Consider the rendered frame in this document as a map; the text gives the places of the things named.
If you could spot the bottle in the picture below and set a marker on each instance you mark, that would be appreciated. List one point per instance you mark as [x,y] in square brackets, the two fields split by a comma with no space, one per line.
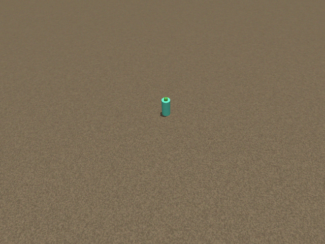
[165,103]

